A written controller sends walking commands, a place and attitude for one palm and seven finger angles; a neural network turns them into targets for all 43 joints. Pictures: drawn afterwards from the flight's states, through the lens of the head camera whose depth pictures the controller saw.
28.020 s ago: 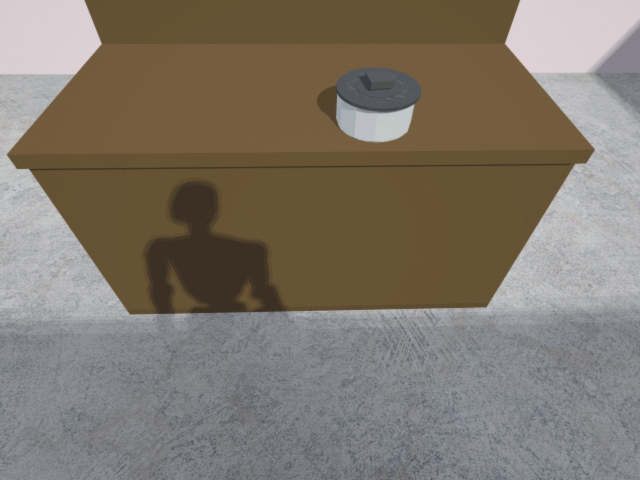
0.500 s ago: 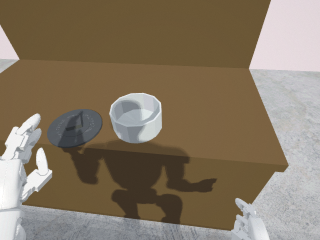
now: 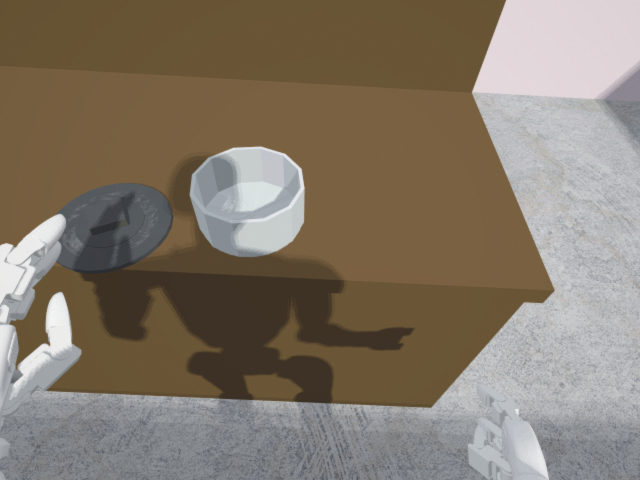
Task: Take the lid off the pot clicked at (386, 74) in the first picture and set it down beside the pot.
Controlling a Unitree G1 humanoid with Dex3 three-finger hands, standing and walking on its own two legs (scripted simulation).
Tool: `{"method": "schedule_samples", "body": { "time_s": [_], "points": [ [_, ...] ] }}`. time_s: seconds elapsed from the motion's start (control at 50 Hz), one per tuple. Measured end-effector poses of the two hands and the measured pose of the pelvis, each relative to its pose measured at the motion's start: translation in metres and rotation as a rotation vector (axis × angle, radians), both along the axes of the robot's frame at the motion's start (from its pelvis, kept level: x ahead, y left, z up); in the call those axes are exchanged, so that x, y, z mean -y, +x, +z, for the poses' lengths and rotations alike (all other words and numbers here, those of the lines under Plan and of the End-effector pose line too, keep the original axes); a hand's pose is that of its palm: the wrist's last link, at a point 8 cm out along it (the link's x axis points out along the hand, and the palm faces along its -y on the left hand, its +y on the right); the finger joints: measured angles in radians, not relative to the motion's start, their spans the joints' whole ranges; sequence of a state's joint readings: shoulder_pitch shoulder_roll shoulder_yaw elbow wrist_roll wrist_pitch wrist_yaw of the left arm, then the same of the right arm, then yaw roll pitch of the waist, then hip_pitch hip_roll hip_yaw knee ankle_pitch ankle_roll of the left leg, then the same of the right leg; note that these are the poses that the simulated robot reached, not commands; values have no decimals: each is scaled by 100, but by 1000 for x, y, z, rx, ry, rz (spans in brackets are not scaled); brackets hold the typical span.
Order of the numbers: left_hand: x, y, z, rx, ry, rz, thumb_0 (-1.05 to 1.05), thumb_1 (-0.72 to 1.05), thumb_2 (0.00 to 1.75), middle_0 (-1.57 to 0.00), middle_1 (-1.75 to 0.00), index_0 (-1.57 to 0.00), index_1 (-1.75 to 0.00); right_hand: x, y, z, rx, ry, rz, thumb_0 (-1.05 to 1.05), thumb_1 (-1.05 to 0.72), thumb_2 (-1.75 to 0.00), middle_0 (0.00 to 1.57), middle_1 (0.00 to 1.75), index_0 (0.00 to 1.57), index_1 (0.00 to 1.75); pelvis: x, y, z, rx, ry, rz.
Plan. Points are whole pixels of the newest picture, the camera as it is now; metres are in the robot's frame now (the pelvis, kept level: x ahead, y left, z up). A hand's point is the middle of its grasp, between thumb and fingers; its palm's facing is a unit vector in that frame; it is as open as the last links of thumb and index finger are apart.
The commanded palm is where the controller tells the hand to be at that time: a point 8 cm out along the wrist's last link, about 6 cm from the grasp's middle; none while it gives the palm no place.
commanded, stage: step back with the hand held close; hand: left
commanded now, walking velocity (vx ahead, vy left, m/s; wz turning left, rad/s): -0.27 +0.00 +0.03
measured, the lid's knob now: (107, 215) +0.49 +0.38 -0.01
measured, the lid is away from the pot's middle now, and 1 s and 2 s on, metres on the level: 0.23 0.23 0.23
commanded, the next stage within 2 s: stop stepping back and stand still in 1.04 s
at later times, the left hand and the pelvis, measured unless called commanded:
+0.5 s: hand (12, 431) +0.13 +0.24 +0.16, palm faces +0.36 -0.81 -0.46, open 7.4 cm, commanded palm +0.06 +0.28 +0.18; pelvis -0.06 +0.00 -0.01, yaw +2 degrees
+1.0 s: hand out of the picture +0.04 +0.24 +0.17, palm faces +0.41 -0.82 -0.40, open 7.4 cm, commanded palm -0.03 +0.28 +0.18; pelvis -0.14 -0.01 -0.02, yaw +4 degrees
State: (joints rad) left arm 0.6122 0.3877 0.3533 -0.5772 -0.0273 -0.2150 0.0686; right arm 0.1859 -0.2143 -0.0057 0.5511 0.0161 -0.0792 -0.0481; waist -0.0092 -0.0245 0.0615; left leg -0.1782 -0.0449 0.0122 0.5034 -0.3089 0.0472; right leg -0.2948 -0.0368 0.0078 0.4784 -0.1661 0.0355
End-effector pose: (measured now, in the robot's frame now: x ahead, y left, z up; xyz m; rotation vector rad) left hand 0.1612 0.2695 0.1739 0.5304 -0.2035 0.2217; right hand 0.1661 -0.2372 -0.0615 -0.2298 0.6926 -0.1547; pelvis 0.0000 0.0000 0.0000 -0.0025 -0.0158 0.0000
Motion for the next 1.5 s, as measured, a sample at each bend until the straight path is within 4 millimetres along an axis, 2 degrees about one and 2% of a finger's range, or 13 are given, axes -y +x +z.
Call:
{"method": "schedule_samples", "body": {
  "time_s": [0.14,0.3,0.46,0.56,0.68,0.82,0.94,1.06,1.18,1.26,1.34,1.42,1.5],
  "points": [
    [-7,-24,7,61,31,40,1,89,90,-21,-31,-22,-31,-4,-21,-8,5,13,-3,2,-90,-90,21,30,20,30,2,-15,-8,16,17,1],
    [4,-43,5,128,-13,73,1,89,90,-21,-30,-22,-30,-6,-40,-21,0,38,32,2,-90,-90,21,30,21,30,10,-37,-15,9,-5,22],
    [-3,-64,3,121,14,36,1,89,90,-21,-31,-22,-31,-2,-70,-14,2,-7,-18,2,-90,-90,21,30,21,30,1,-56,-15,1,-21,24],
    [-10,-72,9,152,37,70,1,89,90,-21,-31,-22,-31,-4,-76,-14,14,-2,-3,2,-90,-90,21,30,20,30,4,-62,-15,-20,-18,17],
    [2,-81,1,127,-6,-4,1,89,90,-21,-30,-21,-30,-5,-83,-10,5,-9,26,2,-90,-90,21,30,21,30,4,-88,-12,-21,-24,18],
    [0,-115,7,152,63,-54,1,89,90,-21,-31,-22,-31,-3,-102,1,72,-34,15,2,-90,-90,21,30,21,30,0,-112,-18,-8,-32,20],
    [-11,-147,13,234,69,53,1,89,90,-21,-31,-22,-31,-5,-121,-10,64,-19,49,1,-90,-90,21,30,21,30,6,-130,-22,-8,-47,59],
    [-10,-170,3,214,-44,42,1,89,90,-21,-31,-22,-30,-11,-150,-10,-19,-32,60,2,-90,-90,21,30,21,30,-1,-152,-15,-7,-35,67],
    [-28,-183,-12,124,-47,19,1,89,90,-21,-31,-22,-30,-25,-178,-6,-12,-36,69,2,-90,-90,21,30,21,30,-13,-187,-13,-17,-57,72],
    [-33,-205,1,112,-42,24,1,89,90,-21,-31,-22,-30,-35,-201,8,40,-5,45,2,-90,-90,21,30,21,30,-12,-208,-6,-22,-64,21],
    [-18,-236,22,142,-18,-13,1,89,90,-21,-30,-21,-30,-42,-225,19,95,16,50,2,-90,-90,21,30,21,30,-11,-222,0,-25,-68,-3],
    [-9,-257,29,198,8,-37,1,89,90,-21,-31,-22,-30,-36,-248,9,88,4,55,1,-90,-90,21,31,21,30,-11,-244,-4,-2,-56,-11],
    [-21,-265,21,239,-66,-5,1,89,90,-21,-31,-22,-31,-21,-276,-1,33,-24,-16,1,-90,-90,21,31,21,30,-17,-250,-8,16,-53,-20]
  ]
}}
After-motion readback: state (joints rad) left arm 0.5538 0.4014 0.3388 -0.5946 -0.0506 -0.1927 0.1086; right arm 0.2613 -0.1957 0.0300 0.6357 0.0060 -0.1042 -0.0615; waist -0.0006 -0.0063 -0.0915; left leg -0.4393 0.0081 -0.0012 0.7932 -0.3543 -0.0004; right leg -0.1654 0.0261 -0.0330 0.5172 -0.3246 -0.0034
